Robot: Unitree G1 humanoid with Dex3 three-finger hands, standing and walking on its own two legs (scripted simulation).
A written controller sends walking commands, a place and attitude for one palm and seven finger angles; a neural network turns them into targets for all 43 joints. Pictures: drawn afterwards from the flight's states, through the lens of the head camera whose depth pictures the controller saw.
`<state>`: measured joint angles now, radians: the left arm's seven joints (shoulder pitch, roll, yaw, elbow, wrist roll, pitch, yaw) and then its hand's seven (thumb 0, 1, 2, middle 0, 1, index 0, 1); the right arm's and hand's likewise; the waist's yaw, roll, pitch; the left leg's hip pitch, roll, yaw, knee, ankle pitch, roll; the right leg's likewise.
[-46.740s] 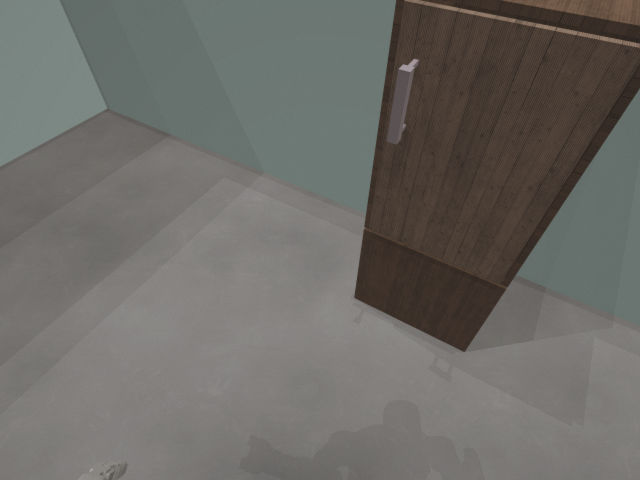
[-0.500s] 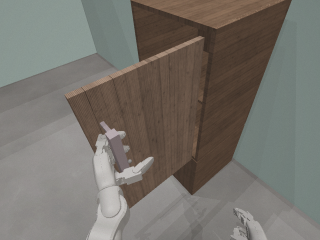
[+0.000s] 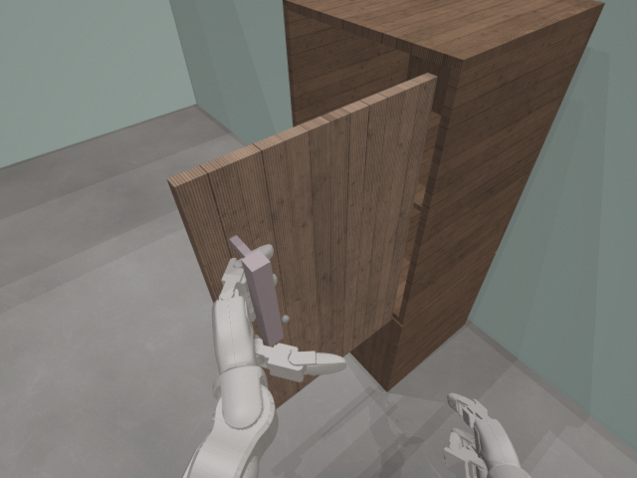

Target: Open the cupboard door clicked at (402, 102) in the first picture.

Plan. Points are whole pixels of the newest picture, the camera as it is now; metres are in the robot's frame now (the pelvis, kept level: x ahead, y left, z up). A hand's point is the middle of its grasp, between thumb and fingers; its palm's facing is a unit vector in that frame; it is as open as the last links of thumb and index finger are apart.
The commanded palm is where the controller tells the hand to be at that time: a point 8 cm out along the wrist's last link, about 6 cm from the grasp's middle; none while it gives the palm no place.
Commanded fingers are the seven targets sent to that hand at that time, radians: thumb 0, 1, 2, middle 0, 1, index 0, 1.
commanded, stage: slide the hand sideways off the handle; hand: left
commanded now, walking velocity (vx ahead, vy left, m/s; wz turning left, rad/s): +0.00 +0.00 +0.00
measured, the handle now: (255, 292) +0.32 +0.11 +0.09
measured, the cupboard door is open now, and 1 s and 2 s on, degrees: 90 94 94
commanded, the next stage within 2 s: draw the hand back to the body in 1.20 s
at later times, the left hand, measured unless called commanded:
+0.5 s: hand (279, 356) +0.23 +0.06 +0.10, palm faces -0.10 -1.00 +0.01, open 16.2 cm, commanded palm +0.20 +0.13 +0.10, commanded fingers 0.00 -0.50 0.30 -0.15 -0.30 -0.15 -0.30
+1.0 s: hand (233, 393) +0.19 +0.11 +0.09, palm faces -0.03 -1.00 -0.03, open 16.0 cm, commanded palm +0.15 +0.18 +0.10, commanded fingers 0.00 -0.50 0.30 -0.15 -0.30 -0.15 -0.30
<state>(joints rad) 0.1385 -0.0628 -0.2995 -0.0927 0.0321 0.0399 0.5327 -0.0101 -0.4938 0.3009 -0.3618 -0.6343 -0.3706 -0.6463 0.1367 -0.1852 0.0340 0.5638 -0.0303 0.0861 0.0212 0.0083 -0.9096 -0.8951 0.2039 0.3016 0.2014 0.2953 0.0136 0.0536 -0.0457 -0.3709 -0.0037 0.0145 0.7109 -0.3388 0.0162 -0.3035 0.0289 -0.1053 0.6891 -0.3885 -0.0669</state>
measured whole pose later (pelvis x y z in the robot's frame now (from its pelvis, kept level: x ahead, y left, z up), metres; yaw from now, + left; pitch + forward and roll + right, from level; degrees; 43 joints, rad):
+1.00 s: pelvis +0.01 -0.01 -0.01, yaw -1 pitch +3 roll +0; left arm 0.62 0.16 -0.07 -0.39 -0.16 -0.17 -0.07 -0.01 -0.50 0.30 -0.21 -0.33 -0.20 -0.33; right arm 0.26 -0.23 0.04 0.45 0.02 -0.07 -0.01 0.01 -0.91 -0.90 0.20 0.30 0.20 0.30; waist 0.01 0.05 -0.08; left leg -0.44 0.01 0.03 0.77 -0.38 0.00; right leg -0.39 0.04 -0.09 0.76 -0.43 -0.08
